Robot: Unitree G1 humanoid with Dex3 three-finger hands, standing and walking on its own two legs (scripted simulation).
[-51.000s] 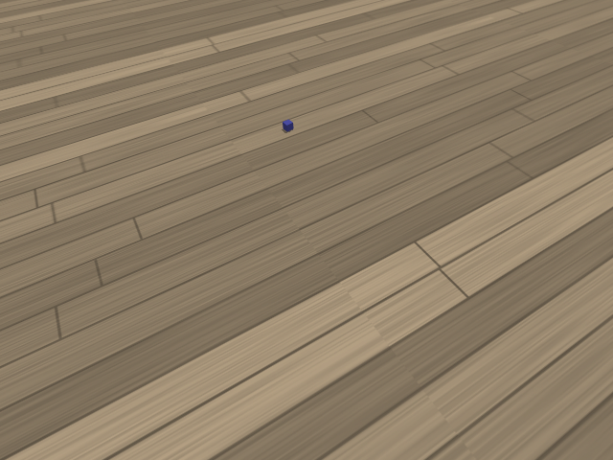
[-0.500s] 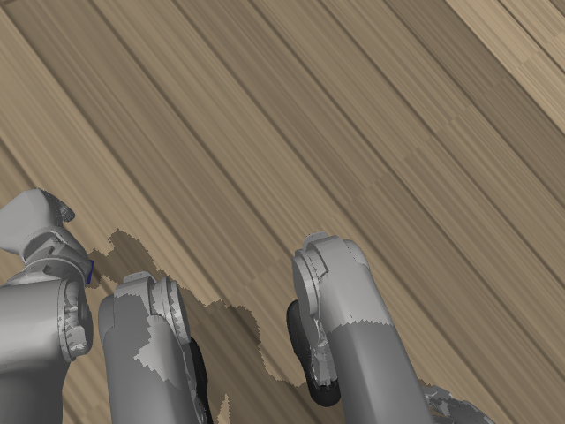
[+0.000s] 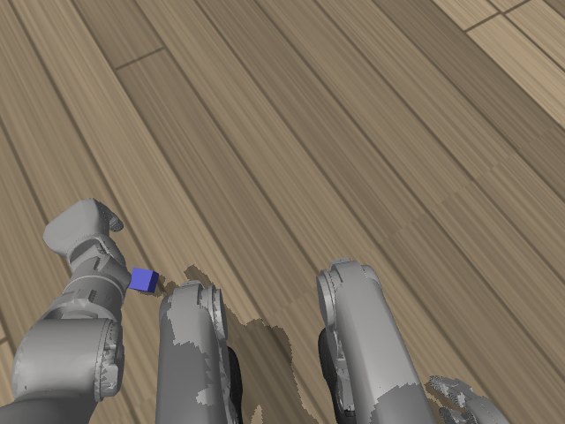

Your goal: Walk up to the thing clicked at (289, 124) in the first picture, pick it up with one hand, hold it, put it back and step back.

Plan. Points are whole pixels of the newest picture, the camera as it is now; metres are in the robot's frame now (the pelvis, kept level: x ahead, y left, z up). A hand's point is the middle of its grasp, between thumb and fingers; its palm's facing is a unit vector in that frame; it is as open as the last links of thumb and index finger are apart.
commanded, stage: lift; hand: left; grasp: from above
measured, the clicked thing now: (143, 280) +0.38 +0.29 -0.37
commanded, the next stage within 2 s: go down in 0.32 s
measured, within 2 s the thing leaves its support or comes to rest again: neither
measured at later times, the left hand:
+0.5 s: hand (28, 245) +0.35 +0.25 +0.07, palm faces -0.33 -0.29 -0.90, open 4.9 cm
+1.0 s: hand out of the picture +0.36 +0.28 +0.09, palm faces -0.35 -0.24 -0.91, open 10.9 cm
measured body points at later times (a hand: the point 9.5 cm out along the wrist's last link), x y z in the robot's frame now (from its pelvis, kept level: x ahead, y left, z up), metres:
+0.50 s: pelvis +0.02 +0.00 +0.18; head +0.14 +0.00 +0.61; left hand +0.37 +0.27 +0.12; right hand +0.16 -0.26 +0.04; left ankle +0.08 +0.13 -0.36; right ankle +0.10 -0.12 -0.36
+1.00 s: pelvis +0.06 +0.01 +0.23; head +0.19 +0.03 +0.66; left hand +0.38 +0.29 +0.15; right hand +0.18 -0.25 +0.10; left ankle +0.08 +0.13 -0.36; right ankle +0.10 -0.12 -0.36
